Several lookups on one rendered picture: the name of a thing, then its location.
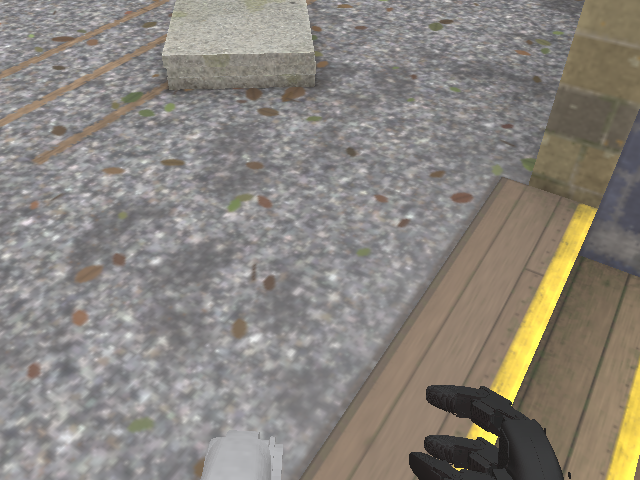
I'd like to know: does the robot right hand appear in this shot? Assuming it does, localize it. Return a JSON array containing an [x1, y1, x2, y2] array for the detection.
[[409, 385, 571, 480]]

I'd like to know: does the robot left thigh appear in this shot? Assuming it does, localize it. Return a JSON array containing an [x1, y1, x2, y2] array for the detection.
[[200, 430, 283, 480]]

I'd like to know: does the left robot shin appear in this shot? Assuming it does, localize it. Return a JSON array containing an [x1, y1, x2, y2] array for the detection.
[[203, 437, 222, 469]]

